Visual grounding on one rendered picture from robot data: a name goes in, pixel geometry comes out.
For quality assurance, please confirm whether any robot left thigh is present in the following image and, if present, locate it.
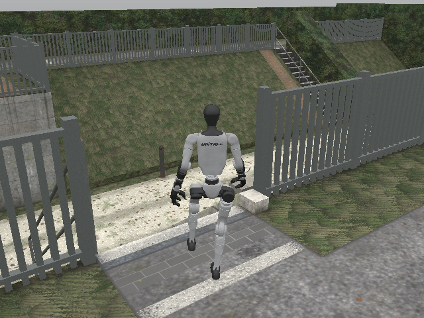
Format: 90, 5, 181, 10
189, 184, 203, 214

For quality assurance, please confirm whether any robot left forearm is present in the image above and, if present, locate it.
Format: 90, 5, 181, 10
172, 161, 187, 191

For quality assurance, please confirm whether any robot thigh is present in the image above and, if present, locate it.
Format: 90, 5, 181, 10
215, 185, 235, 237
189, 184, 203, 214

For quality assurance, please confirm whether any robot right forearm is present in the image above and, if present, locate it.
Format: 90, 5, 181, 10
236, 159, 246, 180

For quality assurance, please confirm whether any robot right thigh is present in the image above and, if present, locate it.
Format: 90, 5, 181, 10
215, 185, 235, 237

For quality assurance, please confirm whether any right robot upper arm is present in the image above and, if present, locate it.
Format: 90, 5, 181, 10
225, 133, 243, 169

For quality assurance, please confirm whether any left robot upper arm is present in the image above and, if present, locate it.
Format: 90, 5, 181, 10
180, 133, 198, 171

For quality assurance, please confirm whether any robot left hand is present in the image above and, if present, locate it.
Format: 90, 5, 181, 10
170, 189, 186, 207

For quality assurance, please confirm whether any robot right hand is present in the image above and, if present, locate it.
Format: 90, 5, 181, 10
231, 177, 246, 188

